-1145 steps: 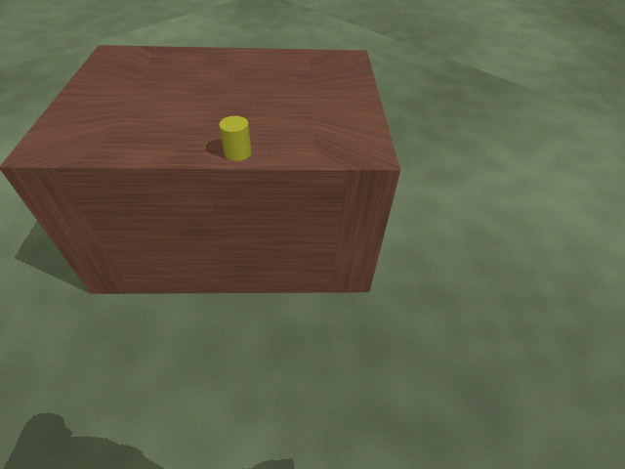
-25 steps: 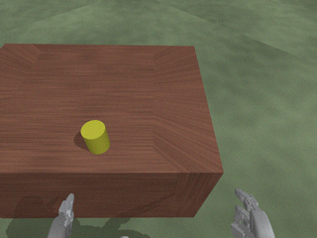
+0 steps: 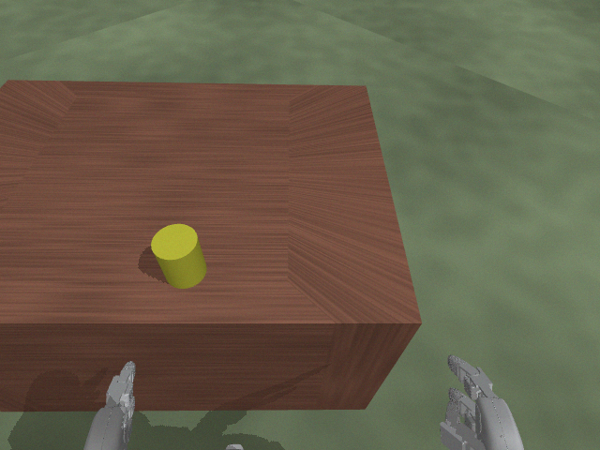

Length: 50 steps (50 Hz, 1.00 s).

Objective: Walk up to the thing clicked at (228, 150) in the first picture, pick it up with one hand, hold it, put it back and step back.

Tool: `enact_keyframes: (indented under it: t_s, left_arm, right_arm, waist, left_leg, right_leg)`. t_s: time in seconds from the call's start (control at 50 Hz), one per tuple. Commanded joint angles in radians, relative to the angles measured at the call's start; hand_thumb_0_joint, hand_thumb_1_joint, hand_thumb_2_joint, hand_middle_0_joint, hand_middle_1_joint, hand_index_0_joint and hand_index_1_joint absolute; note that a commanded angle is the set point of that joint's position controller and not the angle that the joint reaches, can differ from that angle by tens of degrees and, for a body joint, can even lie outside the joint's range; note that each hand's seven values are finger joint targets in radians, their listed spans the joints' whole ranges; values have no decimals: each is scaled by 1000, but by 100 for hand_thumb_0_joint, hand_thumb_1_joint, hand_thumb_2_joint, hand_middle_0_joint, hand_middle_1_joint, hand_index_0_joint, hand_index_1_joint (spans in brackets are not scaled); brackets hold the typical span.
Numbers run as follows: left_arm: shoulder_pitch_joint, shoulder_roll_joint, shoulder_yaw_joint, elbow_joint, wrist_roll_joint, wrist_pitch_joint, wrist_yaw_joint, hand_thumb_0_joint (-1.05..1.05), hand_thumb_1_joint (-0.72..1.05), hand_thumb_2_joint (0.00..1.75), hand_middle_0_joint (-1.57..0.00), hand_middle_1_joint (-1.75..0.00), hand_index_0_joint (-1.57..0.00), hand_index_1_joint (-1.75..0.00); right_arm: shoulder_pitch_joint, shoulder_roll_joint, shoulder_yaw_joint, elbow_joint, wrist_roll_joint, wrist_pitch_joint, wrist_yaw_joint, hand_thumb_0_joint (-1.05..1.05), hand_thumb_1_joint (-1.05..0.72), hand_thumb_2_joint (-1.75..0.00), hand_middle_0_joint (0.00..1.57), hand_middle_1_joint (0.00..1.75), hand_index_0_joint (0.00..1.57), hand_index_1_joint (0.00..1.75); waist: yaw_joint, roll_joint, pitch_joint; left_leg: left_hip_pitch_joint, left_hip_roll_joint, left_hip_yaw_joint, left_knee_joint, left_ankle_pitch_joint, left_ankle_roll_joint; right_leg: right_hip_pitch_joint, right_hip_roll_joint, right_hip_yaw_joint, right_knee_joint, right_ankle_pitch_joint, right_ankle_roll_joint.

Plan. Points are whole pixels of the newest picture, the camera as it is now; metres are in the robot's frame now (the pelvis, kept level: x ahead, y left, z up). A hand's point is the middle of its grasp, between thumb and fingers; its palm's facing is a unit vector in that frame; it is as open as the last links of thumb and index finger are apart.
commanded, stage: home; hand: left
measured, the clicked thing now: (180, 256) +0.46 +0.21 -0.07
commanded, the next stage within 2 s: stand in 1.48 s
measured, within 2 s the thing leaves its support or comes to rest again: neither
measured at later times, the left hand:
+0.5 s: hand (162, 434) +0.18 +0.17 -0.05, palm faces +0.11 -0.97 -0.22, open 17.5 cm
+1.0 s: hand (161, 443) +0.17 +0.17 -0.05, palm faces +0.11 -0.97 -0.23, open 17.5 cm
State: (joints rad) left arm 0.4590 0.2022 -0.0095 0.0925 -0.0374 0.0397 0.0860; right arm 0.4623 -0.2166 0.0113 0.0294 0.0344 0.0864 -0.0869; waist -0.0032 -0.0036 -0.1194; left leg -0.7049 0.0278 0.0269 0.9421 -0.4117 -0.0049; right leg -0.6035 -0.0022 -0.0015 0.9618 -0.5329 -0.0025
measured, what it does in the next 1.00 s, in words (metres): stands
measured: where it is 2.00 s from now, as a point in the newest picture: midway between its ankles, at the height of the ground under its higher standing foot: outside the picture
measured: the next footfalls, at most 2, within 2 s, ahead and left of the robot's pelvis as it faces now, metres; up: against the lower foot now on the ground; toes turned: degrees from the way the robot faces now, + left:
none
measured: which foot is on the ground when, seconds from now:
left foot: down 0.00-1.00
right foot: down 0.00-1.00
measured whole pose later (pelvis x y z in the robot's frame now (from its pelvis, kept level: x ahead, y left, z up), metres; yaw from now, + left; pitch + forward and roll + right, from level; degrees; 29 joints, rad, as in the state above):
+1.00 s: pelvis +0.00 +0.00 +0.00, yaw +0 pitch +9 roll +0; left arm 0.49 0.20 -0.01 0.05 -0.03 0.05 0.11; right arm 0.40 -0.23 0.02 0.19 0.04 0.08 -0.10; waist -0.02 0.00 -0.13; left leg -0.71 0.04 0.01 0.96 -0.42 -0.01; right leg -0.60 0.01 -0.01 0.96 -0.53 -0.01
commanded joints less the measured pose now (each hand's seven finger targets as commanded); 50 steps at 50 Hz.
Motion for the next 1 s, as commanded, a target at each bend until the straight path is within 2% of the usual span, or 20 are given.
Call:
enact_keyframes:
  t_s: [0.0,0.08,0.1,0.12,0.14,0.24,0.38,0.42,0.44,0.48,0.5,0.62,0.64,0.72,0.78,0.86,0.88,0.9,0.94,0.98]
  left_arm:
    - [-21,96,53,-201,7,-61,11,0,-57,4,-5,-5,-5,-5]
    - [-16,98,55,-183,6,-56,16,0,-58,3,-5,-4,-5,-4]
    - [-25,110,70,-218,5,-59,21,0,-56,5,-5,-5,-5,-5]
    - [-27,99,54,-198,7,-58,19,0,-56,4,-5,-5,-5,-5]
    - [-11,95,55,-193,5,-60,19,0,-56,4,-5,-5,-5,-5]
    - [-4,86,44,-191,6,-60,15,0,-56,5,-5,-5,-5,-5]
    - [-14,103,64,-205,6,-58,18,0,-57,4,-5,-5,-5,-5]
    - [5,97,53,-181,7,-56,18,0,-56,5,-5,-5,-5,-5]
    - [-16,104,68,-213,5,-61,19,0,-55,5,-5,-5,-5,-5]
    - [-4,90,50,-191,8,-58,17,0,-54,6,-5,-5,-5,-5]
    - [-6,98,59,-206,7,-58,17,0,-56,5,-5,-5,-5,-5]
    - [-7,93,53,-193,8,-61,16,0,-55,5,-5,-5,-5,-5]
    - [1,101,66,-191,8,-61,19,0,-52,7,-5,-5,-5,-5]
    - [-7,95,52,-209,8,-59,17,0,-55,5,-5,-5,-5,-5]
    - [-26,99,59,-202,6,-61,17,0,-55,5,-5,-5,-5,-5]
    - [-2,96,59,-193,8,-61,17,0,-53,6,-5,-5,-5,-5]
    - [44,128,99,-212,11,-54,38,0,-54,6,-5,-5,-5,-5]
    - [52,103,70,-215,12,-44,38,0,-57,4,-5,-5,-5,-5]
    - [47,101,53,-241,11,-33,45,0,-58,3,-5,-5,-5,-4]
    - [43,86,35,-212,13,-25,53,0,-55,5,-5,-5,-5,-5]
  right_arm:
    - [-9,-97,-57,-203,-4,-53,-15,0,-90,-90,20,30,20,30]
    - [-25,-108,-66,-184,-3,-50,-17,0,-90,-90,20,30,20,30]
    - [-35,-103,-66,-196,-4,-51,-18,0,-90,-90,20,30,20,30]
    - [-18,-100,-63,-185,-4,-50,-17,0,-90,-90,20,30,20,30]
    - [-20,-100,-64,-184,-2,-49,-17,0,-90,-90,20,30,20,30]
    - [0,-87,-48,-190,-3,-45,-15,0,-90,-90,20,30,20,30]
    - [-10,-107,-69,-212,-5,-42,-16,0,-90,-90,20,30,20,30]
    - [23,-80,-47,-164,-3,-36,-12,0,-90,-90,20,30,20,30]
    - [-13,-104,-70,-229,-4,-40,-16,0,-90,-90,20,30,20,30]
    - [-3,-98,-59,-211,-4,-39,-15,0,-90,-90,20,30,20,30]
    - [-2,-99,-64,-208,-5,-38,-14,0,-90,-90,20,30,20,30]
    - [-17,-93,-53,-220,-4,-36,-12,0,-90,-90,20,30,20,30]
    - [1,-99,-67,-201,-5,-34,-15,0,-90,-90,20,30,20,30]
    - [-1,-102,-66,-214,-7,-33,-11,0,-90,-90,20,30,20,30]
    - [-11,-98,-61,-208,-4,-34,-15,0,-90,-90,20,30,20,30]
    - [-5,-95,-56,-216,-4,-38,-15,0,-90,-90,20,30,20,30]
    - [-85,-137,-62,53,3,-40,-26,0,-90,-90,20,30,20,30]
    - [-76,-135,-56,19,6,-53,-30,0,-90,-90,20,30,20,30]
    - [-94,-127,-53,28,6,-70,-31,0,-90,-90,20,30,20,30]
    - [-122,-123,-51,85,4,-76,-34,0,-90,-90,20,30,20,30]
  waist:
    - [5,-8,-139]
    - [6,3,-73]
    - [15,24,-97]
    - [1,21,-82]
    - [7,23,-77]
    - [3,3,-97]
    - [4,1,-123]
    - [8,15,-97]
    - [2,-5,-126]
    - [2,-11,-123]
    - [8,3,-128]
    - [4,-12,-87]
    - [9,-8,-100]
    - [5,19,-113]
    - [0,0,-68]
    - [5,-9,-96]
    - [-2,-25,-103]
    - [-15,-14,-99]
    - [-11,10,-127]
    - [-18,40,-69]
  left_leg:
    - [195,-13,17,-116,202,18]
    - [164,-12,15,-130,146,15]
    - [167,-12,15,-130,149,14]
    - [171,-11,14,-133,137,14]
    - [173,-8,10,-139,144,12]
    - [176,-11,14,-121,188,16]
    - [183,-9,13,-111,213,16]
    - [174,-12,18,-110,209,16]
    - [184,-11,19,-105,217,18]
    - [180,-12,19,-101,225,19]
    - [186,-11,19,-98,239,20]
    - [158,-12,18,-113,163,17]
    - [162,-12,19,-110,178,17]
    - [182,-8,13,-116,206,14]
    - [152,-14,21,-119,131,16]
    - [153,-16,22,-111,141,19]
    - [170,-9,-9,-97,144,23]
    - [183,-12,-1,-97,154,27]
    - [204,-6,-8,-100,188,24]
    - [195,-2,-8,-116,183,17]
  right_leg:
    - [-11,9,-9,-161,286,3]
    - [-40,8,-10,-169,225,0]
    - [-31,8,-10,-168,226,-3]
    - [-43,10,-11,-167,214,-3]
    - [-41,13,-17,-163,215,-6]
    - [-27,13,-16,-155,267,0]
    - [-22,11,-12,-151,292,3]
    - [-33,11,-11,-153,292,3]
    - [-17,9,-8,-154,306,7]
    - [-20,8,-6,-151,322,7]
    - [-22,9,-6,-148,330,7]
    - [-36,8,-8,-165,249,4]
    - [-31,8,-7,-159,266,3]
    - [-35,14,-15,-146,280,0]
    - [-58,8,-5,-170,215,2]
    - [-42,6,-1,-167,229,2]
    - [-19,27,-19,-177,240,5]
    - [-21,24,-14,-185,255,6]
    - [-11,24,-18,-176,271,2]
    - [-36,28,-27,-171,258,-3]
